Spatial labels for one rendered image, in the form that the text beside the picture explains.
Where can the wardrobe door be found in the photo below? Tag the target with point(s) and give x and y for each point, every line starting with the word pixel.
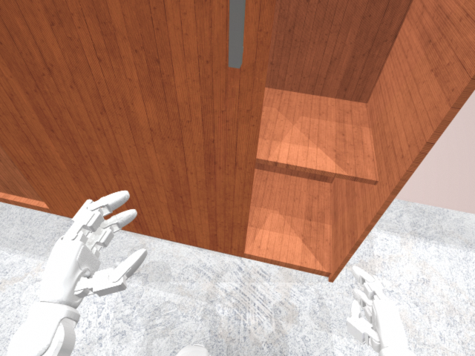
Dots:
pixel 12 181
pixel 101 96

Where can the handle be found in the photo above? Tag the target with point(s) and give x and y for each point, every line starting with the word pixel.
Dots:
pixel 236 31

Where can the robot right hand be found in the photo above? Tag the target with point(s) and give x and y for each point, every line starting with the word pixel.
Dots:
pixel 381 313

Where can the robot left forearm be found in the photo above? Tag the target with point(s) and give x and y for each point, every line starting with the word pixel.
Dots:
pixel 48 331

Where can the robot left hand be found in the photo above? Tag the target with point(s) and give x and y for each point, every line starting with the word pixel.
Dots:
pixel 63 281

